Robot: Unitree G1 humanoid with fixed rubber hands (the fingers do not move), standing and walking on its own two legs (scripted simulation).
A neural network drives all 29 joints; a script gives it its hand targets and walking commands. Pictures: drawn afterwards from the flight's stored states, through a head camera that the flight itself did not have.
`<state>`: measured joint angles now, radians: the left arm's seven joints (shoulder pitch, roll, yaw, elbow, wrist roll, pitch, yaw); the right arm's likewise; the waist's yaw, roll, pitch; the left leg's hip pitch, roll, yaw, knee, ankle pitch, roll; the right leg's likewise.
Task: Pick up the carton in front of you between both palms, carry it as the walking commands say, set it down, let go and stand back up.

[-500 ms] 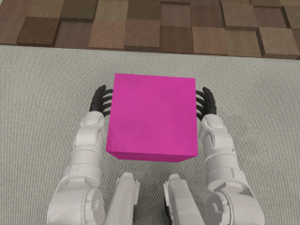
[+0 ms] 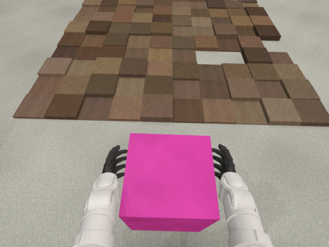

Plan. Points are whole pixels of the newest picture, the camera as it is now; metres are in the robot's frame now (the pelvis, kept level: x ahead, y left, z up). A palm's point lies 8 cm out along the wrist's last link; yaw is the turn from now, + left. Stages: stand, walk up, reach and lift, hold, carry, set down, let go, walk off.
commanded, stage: reach and lift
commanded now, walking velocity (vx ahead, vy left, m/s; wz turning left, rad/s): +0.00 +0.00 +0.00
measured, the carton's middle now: (167, 186) +0.31 +0.00 -0.10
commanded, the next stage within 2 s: hold in 1.30 s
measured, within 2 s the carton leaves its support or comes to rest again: neither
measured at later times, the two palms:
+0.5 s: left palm (101, 171) +0.29 +0.15 +0.06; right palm (241, 168) +0.29 -0.15 +0.07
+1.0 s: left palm (100, 165) +0.30 +0.15 +0.07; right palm (242, 162) +0.30 -0.15 +0.08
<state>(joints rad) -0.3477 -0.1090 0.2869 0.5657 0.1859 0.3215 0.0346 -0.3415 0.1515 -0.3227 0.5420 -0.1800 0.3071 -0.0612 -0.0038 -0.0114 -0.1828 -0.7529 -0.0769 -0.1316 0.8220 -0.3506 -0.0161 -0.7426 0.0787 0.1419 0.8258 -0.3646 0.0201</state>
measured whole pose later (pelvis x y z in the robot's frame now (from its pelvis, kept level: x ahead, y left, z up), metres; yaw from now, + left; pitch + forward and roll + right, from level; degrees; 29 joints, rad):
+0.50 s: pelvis +0.00 +0.00 +0.04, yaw +0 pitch -3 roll +0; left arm -0.29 -0.16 0.28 0.41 0.29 0.62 0.00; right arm -0.31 0.16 -0.31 0.42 -0.29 0.60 0.00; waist 0.00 0.00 -0.04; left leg -0.19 -0.05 -0.14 0.47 -0.22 -0.01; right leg -0.18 0.05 0.15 0.47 -0.24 0.01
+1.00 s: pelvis +0.01 +0.00 +0.05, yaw +0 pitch -4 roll +0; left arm -0.28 -0.16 0.25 0.34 0.28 0.66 0.00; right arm -0.30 0.16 -0.28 0.35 -0.29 0.64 0.00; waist 0.00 -0.01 -0.01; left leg -0.13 -0.05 -0.13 0.41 -0.21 -0.01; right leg -0.12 0.05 0.14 0.41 -0.22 0.01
